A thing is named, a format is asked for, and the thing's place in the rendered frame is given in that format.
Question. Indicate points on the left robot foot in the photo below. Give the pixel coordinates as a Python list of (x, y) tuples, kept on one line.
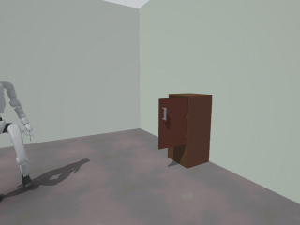
[(26, 180)]

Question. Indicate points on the robot left hand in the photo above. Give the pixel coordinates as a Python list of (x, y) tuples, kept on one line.
[(29, 129)]

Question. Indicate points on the cupboard door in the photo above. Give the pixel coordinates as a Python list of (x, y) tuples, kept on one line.
[(172, 131)]

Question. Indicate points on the robot left forearm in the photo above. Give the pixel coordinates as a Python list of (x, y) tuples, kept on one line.
[(21, 114)]

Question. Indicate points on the handle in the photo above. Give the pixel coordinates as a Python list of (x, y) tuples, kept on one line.
[(165, 114)]

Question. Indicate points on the robot left thigh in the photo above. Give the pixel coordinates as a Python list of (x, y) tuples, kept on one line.
[(16, 137)]

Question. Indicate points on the left robot upper arm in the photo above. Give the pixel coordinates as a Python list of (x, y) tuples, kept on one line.
[(11, 93)]

